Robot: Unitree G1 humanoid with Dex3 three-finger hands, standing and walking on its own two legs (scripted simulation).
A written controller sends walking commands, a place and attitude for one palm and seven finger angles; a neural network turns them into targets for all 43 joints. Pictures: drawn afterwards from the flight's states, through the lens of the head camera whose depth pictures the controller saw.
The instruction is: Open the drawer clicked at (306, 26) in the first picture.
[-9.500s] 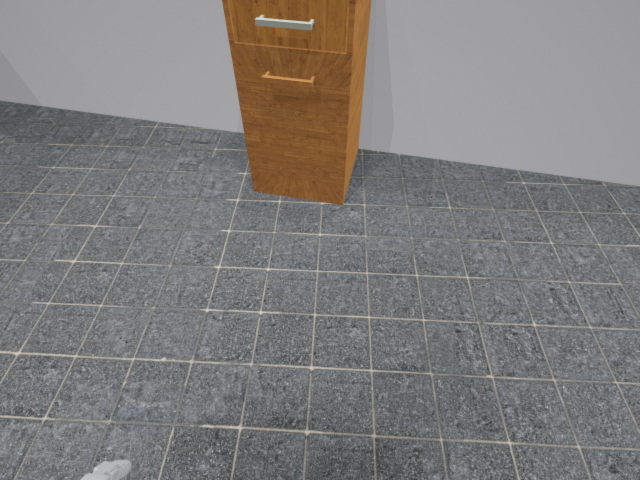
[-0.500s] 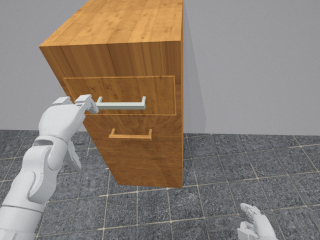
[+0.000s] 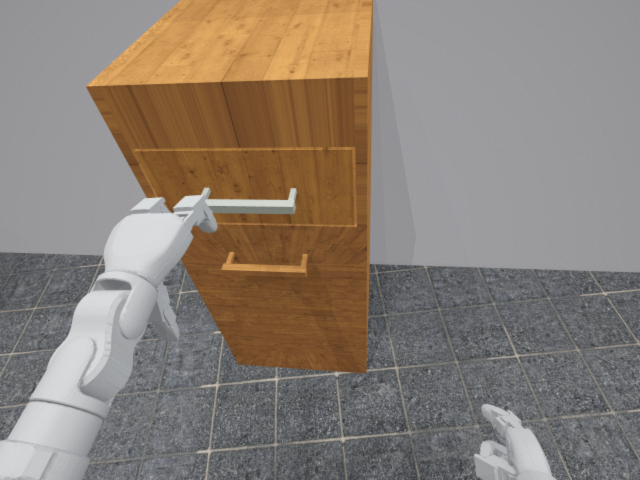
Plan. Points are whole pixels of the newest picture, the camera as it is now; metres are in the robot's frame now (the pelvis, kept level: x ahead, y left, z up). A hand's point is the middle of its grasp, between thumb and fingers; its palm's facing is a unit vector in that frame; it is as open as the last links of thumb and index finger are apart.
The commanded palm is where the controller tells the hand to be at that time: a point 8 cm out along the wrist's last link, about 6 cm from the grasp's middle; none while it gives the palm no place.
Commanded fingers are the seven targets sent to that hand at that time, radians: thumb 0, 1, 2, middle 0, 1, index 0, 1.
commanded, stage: move the hooked fingers above the handle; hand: left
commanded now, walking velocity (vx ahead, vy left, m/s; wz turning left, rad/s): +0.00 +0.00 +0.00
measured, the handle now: (246, 199) +0.56 +0.22 +0.02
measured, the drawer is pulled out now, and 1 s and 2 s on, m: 0.00 0.00 0.00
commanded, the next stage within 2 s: none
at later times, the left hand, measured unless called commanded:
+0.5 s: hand (203, 232) +0.40 +0.22 +0.10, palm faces +0.00 -0.07 -1.00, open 13.8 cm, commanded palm +0.38 +0.23 +0.16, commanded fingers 0.00 -0.50 0.30 -0.30 -1.20 -0.30 -1.20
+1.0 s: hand (227, 211) +0.46 +0.21 +0.08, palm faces -0.04 -0.03 -1.00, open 13.8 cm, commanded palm +0.46 +0.21 +0.14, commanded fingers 0.00 -0.50 0.30 -0.30 -1.20 -0.30 -1.20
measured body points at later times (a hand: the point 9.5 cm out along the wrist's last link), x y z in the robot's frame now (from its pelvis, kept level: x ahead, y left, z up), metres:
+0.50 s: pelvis +0.02 +0.00 +0.00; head +0.05 -0.04 +0.44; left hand +0.40 +0.22 +0.15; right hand +0.14 -0.27 -0.14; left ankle +0.06 +0.12 -0.74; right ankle -0.03 -0.12 -0.74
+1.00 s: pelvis +0.03 +0.00 -0.01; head +0.07 -0.03 +0.43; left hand +0.46 +0.21 +0.13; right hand +0.11 -0.27 -0.15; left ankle +0.06 +0.12 -0.74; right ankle -0.03 -0.12 -0.74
